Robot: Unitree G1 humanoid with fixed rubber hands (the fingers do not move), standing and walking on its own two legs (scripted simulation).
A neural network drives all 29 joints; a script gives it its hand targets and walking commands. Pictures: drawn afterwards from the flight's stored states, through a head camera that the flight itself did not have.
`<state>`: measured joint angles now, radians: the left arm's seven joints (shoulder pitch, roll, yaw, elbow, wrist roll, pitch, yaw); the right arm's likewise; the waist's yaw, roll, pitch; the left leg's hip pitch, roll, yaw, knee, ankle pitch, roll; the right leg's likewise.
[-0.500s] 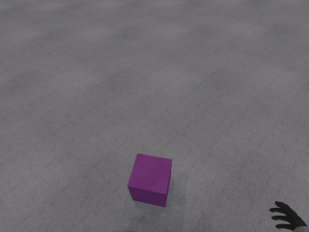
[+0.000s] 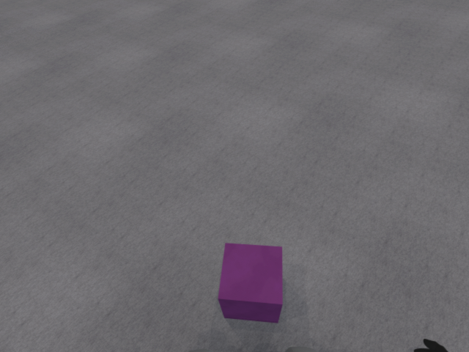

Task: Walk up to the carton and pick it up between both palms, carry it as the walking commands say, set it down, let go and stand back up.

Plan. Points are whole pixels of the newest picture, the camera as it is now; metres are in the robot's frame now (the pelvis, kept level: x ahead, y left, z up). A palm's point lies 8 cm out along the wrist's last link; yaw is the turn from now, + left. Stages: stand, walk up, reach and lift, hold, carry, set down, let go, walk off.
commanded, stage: walk up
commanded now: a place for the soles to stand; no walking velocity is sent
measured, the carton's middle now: (252, 283) +0.44 -0.01 -0.62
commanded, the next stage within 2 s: none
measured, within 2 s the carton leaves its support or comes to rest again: neither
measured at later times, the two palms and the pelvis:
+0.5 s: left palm (56, 333) +0.18 +0.35 -0.08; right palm out of the picture +0.12 -0.31 -0.06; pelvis +0.02 +0.03 +0.01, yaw -8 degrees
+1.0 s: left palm (65, 324) +0.19 +0.33 -0.06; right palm out of the picture +0.08 -0.32 -0.07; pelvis +0.02 +0.03 +0.02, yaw -10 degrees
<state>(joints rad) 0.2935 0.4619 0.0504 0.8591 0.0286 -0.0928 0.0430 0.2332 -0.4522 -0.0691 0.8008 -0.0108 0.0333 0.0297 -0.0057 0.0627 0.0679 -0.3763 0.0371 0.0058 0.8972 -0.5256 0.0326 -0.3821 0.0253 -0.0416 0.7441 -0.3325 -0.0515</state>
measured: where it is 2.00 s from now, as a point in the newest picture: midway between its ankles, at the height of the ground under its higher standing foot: outside the picture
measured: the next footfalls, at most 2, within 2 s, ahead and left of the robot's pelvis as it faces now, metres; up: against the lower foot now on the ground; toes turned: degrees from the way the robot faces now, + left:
none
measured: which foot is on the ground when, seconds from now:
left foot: down 0.00-1.00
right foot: down 0.00-1.00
